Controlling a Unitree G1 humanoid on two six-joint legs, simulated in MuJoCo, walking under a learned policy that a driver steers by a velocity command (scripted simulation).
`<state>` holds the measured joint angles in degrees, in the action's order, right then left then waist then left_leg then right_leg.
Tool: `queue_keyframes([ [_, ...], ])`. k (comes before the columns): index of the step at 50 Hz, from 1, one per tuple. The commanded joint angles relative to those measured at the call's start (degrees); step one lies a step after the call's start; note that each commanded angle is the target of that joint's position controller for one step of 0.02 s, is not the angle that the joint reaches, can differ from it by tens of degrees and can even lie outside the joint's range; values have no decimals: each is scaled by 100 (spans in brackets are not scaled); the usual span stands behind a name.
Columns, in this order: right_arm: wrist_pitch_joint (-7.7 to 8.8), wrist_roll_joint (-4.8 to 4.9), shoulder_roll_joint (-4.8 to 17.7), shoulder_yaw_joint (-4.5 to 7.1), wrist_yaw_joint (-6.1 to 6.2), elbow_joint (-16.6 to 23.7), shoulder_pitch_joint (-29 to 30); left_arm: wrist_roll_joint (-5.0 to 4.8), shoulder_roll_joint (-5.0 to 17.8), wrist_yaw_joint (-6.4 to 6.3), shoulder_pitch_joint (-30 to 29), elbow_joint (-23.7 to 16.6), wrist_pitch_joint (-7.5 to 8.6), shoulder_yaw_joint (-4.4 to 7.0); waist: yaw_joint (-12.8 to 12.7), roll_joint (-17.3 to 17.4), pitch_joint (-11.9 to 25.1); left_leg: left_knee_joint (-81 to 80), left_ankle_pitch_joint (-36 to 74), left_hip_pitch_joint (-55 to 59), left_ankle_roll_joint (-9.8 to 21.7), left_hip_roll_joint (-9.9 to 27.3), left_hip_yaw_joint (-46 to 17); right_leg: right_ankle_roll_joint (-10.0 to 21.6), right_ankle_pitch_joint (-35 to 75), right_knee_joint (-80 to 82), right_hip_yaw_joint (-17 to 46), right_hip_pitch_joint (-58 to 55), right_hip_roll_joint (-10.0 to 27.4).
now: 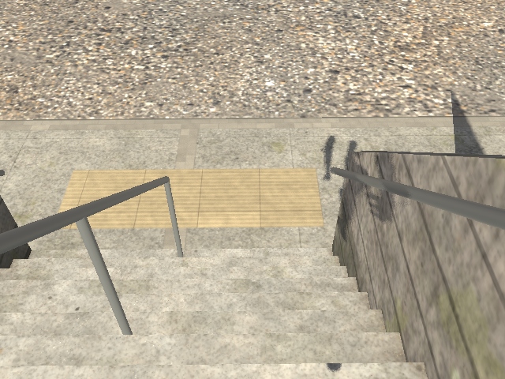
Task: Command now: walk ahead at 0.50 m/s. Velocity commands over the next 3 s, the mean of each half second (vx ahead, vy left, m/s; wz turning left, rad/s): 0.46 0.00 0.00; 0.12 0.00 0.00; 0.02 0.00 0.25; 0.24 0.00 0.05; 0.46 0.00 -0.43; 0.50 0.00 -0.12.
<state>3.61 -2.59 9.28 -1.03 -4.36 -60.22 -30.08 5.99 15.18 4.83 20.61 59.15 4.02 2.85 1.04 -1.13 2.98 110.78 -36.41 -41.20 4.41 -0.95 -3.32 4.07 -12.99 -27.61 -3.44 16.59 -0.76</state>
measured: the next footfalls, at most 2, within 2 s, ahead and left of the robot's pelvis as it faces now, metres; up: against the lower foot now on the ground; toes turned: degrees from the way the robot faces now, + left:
left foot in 0.42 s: +0.28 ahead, +0.13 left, -0.20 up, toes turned +5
right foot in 0.94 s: +0.51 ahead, -0.19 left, -0.41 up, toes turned -2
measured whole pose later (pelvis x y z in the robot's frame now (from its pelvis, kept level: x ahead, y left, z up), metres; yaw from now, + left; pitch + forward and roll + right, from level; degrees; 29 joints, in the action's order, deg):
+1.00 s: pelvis +0.39 -0.04 -0.36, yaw +0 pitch +1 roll +1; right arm 2.3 -2.4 6.8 -1.1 -6.1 -64.9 -30.0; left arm 1.6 11.5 5.8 15.0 57.2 4.0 1.6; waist 3.0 -0.6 0.3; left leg 93.4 -48.7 -29.3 -2.7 1.9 -3.2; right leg 3.0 17.4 -17.6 -2.6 16.1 1.6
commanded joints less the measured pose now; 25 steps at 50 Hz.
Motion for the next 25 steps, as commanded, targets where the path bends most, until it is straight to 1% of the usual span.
queue_keyframes([
  [1,49,-225,-147,-123,215,386,-334,142,-839,-156,1347,359,89,-294,62,504,-1163,-2256,3176,-2879,284,1181,-649,1274,639,443,1676,-297,1889],
  [2,-32,-247,-161,-109,169,410,-194,99,-853,-263,1508,474,172,-325,17,92,-1245,-2781,3520,-2522,281,1104,-344,1171,594,410,1559,208,1590],
  [3,-89,-257,-80,-56,23,249,-130,-188,-929,-335,1334,371,247,-429,-97,236,-1234,-4207,5152,-1539,227,1021,-4,1254,187,534,1105,1346,1365],
  [4,-79,-361,-131,-84,-159,235,42,-90,-557,-343,1225,339,317,-418,-53,-309,-1112,-3853,5740,-852,113,881,217,1141,1,201,1016,2095,1044],
  [5,52,-393,19,-61,-250,352,503,34,-323,-332,762,210,412,-452,48,-238,-755,-3855,5820,56,47,871,172,1129,52,101,840,2703,835],
  [6,91,-511,234,-36,-235,497,646,-10,-405,-431,924,264,518,-503,-41,-77,-649,-4799,6456,-321,43,904,-92,1102,231,-101,984,2103,832],
  [7,142,-495,357,-39,-151,525,901,-79,-434,-493,1028,269,582,-548,-149,46,-698,-5862,7443,-82,-58,891,-93,1066,88,-443,942,2061,798],
  [8,124,-440,423,-39,-88,536,1068,-34,-239,-503,1196,313,574,-555,-187,130,-657,-6156,7706,473,-109,734,106,1054,-297,-638,948,2352,779],
  [9,111,-416,446,-37,-52,495,1013,-48,-131,-478,1294,342,512,-569,-126,-89,-719,-6082,7388,780,-189,654,165,1148,-700,-725,1171,2502,815],
  [10,37,-452,514,-34,4,577,1035,-92,-302,-500,1252,242,463,-619,-122,-60,-682,-6520,7199,822,-193,639,208,1088,-969,-1137,1150,2347,765],
  [11,-12,-468,556,-37,17,637,1313,-149,-342,-489,1609,336,392,-646,-285,31,-863,-6810,6797,636,-282,610,247,1167,-1099,-1325,1426,2027,892],
  [12,-50,-448,557,-72,6,751,1667,-202,-336,-517,2043,460,330,-643,-521,49,-1020,-7305,6378,112,-365,624,193,1267,-1141,-1584,1779,1307,1032],
  [13,-82,-468,498,-108,-48,784,1854,-154,-294,-538,2463,640,295,-623,-692,-34,-1102,-7435,6287,-508,-409,726,-82,1363,-775,-2008,2236,493,1243],
  [14,-39,-471,502,-132,-45,854,1867,-170,-369,-558,2521,616,286,-619,-761,-37,-1066,-7965,6024,-651,-391,776,-134,1341,-444,-2342,2413,14,1227],
  [15,-37,-405,497,-126,-49,990,2295,-273,-445,-586,2556,594,205,-591,-981,105,-1149,-9101,5384,-565,-371,731,54,1324,-548,-2309,2464,-265,1103],
  [16,-36,-577,491,-125,-78,893,1937,-50,-44,-464,2408,669,203,-537,-666,-471,-947,-7387,5448,540,-341,501,389,1383,294,-2440,2629,434,1163],
  [17,-27,-451,644,-71,-75,906,1967,-143,-402,-447,2351,678,187,-564,-705,-56,-1006,-8227,5178,165,-235,883,-250,1253,196,-2773,2825,-39,1241],
  [18,-25,-341,652,-49,-54,1084,2446,-348,-390,-489,2224,552,93,-519,-913,210,-1218,-9860,4009,380,-235,704,94,1201,-102,-2734,2581,-267,1041],
  [19,6,-346,532,-116,-39,643,1234,-34,25,-338,1595,535,13,-443,-316,-149,-1001,-9180,5249,2436,-102,814,74,1027,462,-3517,2505,893,1060],
  [20,133,-234,842,112,-66,-186,-954,117,58,-92,1090,488,-3,-455,613,354,-332,-8530,6123,5296,-83,438,567,575,1026,-4965,1632,2502,555],
  [21,118,12,1382,376,-27,-356,-1983,-310,-97,120,1227,573,12,-436,1228,1580,-262,-10738,7240,6102,447,1068,134,1,-245,-6872,1040,2825,-129],
  [22,31,-108,2181,653,-24,-261,-1844,-471,-172,217,1730,472,37,-219,652,1857,891,-7962,10818,8107,1364,2131,-278,-295,-3717,-8987,518,4124,-736],
  [23,-28,-409,2275,782,22,-186,-1477,-512,-205,246,1418,21,132,-246,569,841,1043,-7377,10677,8142,1536,2323,-462,-229,-3545,-8839,539,5032,-462],
  [24,-108,-477,2028,740,-21,-111,-884,-539,-229,217,1157,-199,114,-267,430,343,693,-7578,9610,7110,1559,2405,-505,-190,-3229,-8661,388,5307,-38],
  [25,-134,-370,1322,517,-130,-40,-339,-561,-239,135,1130,-336,98,-255,34,185,304,-7807,8263,5685,1573,2498,-868,-234,-2698,-8165,629,5200,331],
])
Over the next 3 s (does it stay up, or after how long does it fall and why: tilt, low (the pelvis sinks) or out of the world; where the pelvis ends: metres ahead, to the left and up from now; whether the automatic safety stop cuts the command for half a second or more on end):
stays up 1.01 -0.10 -0.88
